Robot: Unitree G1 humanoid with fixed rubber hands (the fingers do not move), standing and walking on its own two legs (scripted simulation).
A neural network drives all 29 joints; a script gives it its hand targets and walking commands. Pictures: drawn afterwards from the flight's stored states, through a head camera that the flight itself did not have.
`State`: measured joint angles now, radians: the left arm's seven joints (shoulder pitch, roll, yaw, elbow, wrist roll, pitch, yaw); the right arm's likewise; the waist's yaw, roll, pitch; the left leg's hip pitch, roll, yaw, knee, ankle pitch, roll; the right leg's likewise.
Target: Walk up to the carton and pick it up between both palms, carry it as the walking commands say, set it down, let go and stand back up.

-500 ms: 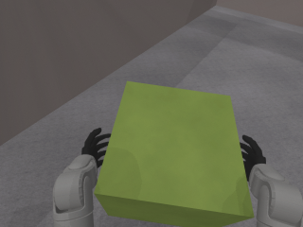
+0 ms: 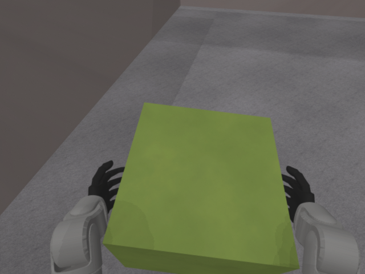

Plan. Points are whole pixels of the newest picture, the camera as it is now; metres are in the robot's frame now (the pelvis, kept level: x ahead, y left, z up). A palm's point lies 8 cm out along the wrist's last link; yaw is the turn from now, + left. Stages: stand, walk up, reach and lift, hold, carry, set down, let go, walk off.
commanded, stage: carry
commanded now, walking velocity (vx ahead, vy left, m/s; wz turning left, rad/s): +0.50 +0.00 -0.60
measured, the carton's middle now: (196, 193) +0.30 +0.00 +0.01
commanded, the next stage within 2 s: none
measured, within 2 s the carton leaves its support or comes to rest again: neither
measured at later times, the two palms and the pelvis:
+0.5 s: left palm (174, 120) +0.49 +0.05 +0.07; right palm (325, 138) +0.41 -0.32 +0.07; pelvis +0.22 -0.08 -0.01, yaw -14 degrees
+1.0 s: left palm (212, 92) +0.61 -0.06 +0.07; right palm (349, 117) +0.49 -0.42 +0.06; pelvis +0.32 -0.16 -0.01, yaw -18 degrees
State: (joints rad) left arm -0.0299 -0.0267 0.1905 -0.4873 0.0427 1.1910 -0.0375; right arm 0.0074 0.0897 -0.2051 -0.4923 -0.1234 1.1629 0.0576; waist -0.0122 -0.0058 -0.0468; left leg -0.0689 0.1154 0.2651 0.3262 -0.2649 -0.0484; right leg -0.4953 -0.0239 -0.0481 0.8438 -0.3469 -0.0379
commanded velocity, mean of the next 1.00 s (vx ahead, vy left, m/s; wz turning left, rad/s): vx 0.19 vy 0.00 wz -0.23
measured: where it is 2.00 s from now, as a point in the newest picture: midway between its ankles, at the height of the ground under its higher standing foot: (212, 271)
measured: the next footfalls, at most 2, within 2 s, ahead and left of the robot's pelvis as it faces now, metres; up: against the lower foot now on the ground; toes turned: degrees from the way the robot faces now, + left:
right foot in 0.12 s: +0.18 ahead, -0.13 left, +0.00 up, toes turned -8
left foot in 0.44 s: +0.35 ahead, +0.00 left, +0.00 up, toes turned -12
